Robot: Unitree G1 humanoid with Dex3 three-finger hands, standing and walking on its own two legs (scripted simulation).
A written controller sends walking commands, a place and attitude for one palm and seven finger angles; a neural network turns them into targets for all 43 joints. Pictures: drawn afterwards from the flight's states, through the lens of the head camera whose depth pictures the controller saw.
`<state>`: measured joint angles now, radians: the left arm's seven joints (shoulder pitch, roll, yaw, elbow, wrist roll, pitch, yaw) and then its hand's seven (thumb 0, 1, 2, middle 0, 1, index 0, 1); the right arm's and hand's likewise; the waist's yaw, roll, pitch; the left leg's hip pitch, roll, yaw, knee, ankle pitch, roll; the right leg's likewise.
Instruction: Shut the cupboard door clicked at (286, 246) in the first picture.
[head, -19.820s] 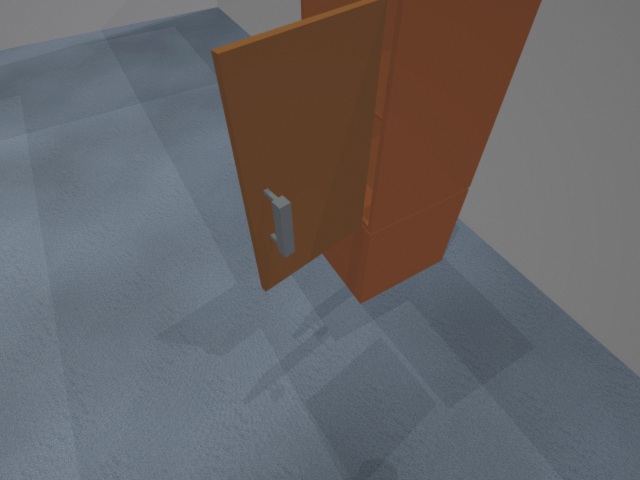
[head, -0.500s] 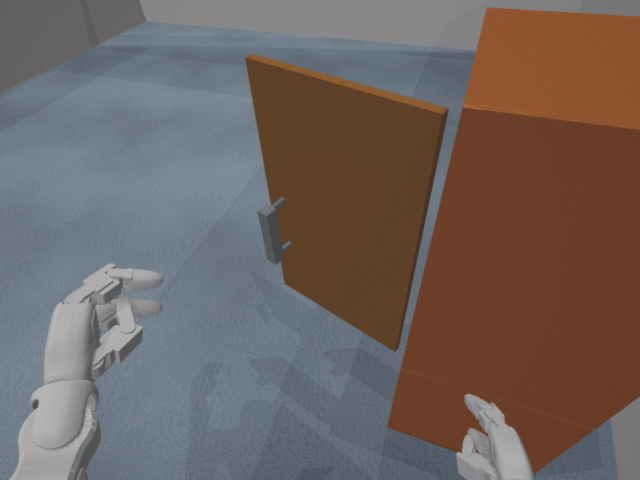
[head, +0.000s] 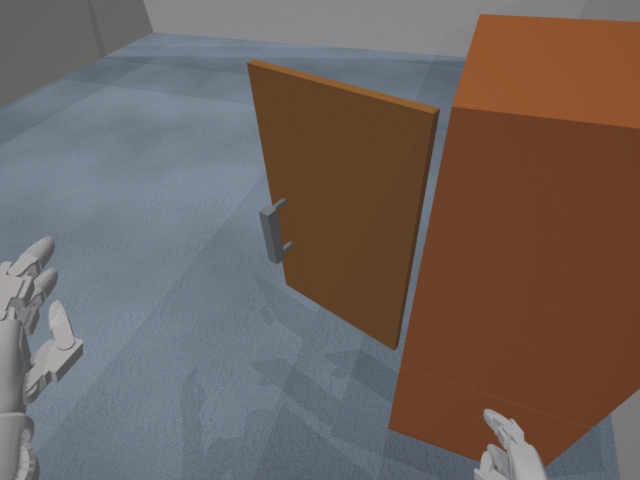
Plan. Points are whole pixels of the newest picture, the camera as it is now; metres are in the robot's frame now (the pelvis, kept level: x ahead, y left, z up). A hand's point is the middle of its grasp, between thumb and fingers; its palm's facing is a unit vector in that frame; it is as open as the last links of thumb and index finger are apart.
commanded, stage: draw the hand back to the body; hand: left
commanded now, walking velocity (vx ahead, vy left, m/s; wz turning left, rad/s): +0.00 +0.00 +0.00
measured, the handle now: (279, 230) +0.63 +0.19 -0.10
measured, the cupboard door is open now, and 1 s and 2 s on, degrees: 73 73 73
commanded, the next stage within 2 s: step back with the hand held close in 0.10 s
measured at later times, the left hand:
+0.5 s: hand (63, 338) +0.19 +0.28 +0.15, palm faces +0.39 -0.78 -0.50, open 7.4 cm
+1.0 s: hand (15, 394) +0.14 +0.29 +0.15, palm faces +0.46 -0.77 -0.45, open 7.4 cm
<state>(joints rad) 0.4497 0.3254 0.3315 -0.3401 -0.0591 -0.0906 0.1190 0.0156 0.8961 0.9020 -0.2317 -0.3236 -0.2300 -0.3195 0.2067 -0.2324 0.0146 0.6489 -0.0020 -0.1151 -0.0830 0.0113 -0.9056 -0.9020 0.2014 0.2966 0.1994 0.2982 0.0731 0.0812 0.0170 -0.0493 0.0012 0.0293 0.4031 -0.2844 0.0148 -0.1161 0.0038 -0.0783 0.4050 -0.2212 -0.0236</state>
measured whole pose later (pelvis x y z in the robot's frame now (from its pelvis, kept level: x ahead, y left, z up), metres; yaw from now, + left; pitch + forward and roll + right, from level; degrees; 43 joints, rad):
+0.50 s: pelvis -0.01 +0.02 +0.00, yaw -1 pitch +1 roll -1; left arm 0.54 0.39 0.39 -0.42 -0.06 -0.17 0.13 0.02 0.89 0.90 -0.22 -0.30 -0.21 -0.30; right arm 0.19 -0.26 -0.02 0.59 0.01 -0.02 -0.09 0.01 -0.91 -0.90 0.20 0.30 0.20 0.30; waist 0.00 0.06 0.00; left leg -0.21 -0.02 0.05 0.49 -0.30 0.04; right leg -0.27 -0.02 -0.06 0.47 -0.21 0.01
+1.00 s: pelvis -0.07 +0.03 -0.02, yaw +0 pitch +1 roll -1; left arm 0.52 0.40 0.44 -0.49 -0.02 -0.22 0.16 0.02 0.89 0.90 -0.22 -0.30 -0.22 -0.30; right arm 0.23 -0.24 0.01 0.56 0.00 -0.04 -0.09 0.01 -0.90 -0.90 0.20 0.30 0.20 0.30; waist 0.00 0.00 0.00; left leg -0.38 -0.01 0.05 0.66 -0.30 0.06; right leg -0.41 -0.02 -0.06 0.58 -0.19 0.01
